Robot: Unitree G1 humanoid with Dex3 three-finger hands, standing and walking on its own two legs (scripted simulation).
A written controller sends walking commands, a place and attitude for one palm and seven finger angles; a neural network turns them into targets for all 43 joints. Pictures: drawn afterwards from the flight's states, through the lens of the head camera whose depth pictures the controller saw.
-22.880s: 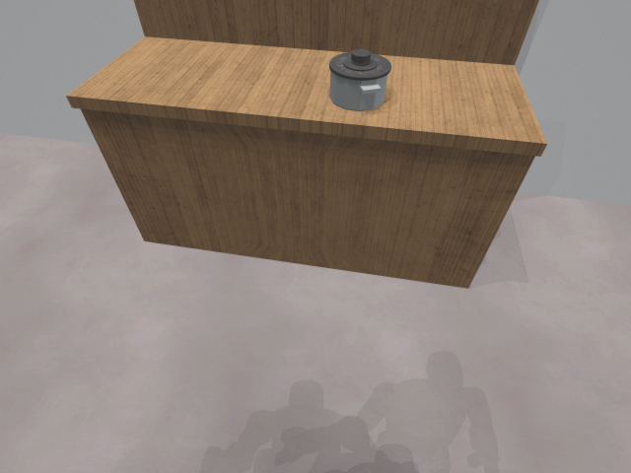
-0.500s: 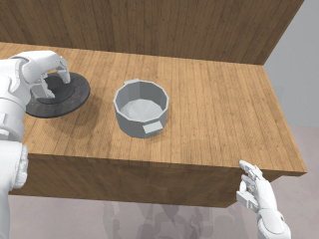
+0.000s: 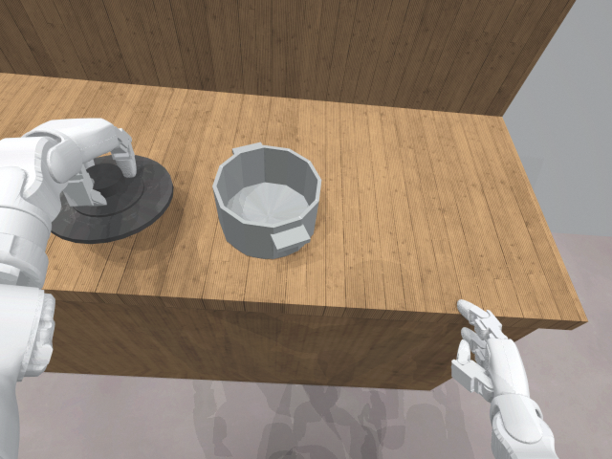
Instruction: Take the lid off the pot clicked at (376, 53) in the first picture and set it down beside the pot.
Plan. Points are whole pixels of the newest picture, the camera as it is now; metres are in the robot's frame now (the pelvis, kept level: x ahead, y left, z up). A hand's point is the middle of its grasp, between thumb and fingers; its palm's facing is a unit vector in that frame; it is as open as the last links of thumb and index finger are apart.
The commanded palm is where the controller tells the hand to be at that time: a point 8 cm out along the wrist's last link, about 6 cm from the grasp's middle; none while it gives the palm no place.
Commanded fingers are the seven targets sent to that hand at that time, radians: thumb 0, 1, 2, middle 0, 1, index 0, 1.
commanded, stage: lower the lid onto the table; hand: left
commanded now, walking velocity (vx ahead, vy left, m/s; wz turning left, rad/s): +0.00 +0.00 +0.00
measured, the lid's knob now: (102, 180) +0.47 +0.29 +0.05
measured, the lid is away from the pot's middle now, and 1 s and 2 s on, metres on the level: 0.23 0.25 0.28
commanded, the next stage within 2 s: open the fingers wide in 1.06 s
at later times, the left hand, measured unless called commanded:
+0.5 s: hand (98, 195) +0.45 +0.30 +0.04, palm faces -0.46 -0.10 -0.88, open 8.4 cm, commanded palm +0.53 +0.30 +0.11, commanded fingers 0.00 0.59 1.03 -0.79 -1.00 -0.78 -1.00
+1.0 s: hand (99, 202) +0.46 +0.31 +0.01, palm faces -0.43 -0.10 -0.90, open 8.4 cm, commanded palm +0.53 +0.29 +0.08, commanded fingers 0.00 0.59 1.03 -0.79 -1.00 -0.78 -1.00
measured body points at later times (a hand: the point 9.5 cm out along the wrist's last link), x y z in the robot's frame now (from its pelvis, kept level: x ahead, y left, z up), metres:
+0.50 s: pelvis +0.00 +0.01 -0.01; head +0.08 +0.05 +0.43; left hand +0.47 +0.30 +0.09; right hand +0.23 -0.25 -0.02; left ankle +0.00 +0.06 -0.73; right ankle -0.01 -0.17 -0.72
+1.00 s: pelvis +0.01 +0.04 -0.02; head +0.10 +0.09 +0.42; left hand +0.48 +0.31 +0.06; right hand +0.23 -0.24 -0.02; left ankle +0.00 +0.06 -0.73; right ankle +0.00 -0.16 -0.72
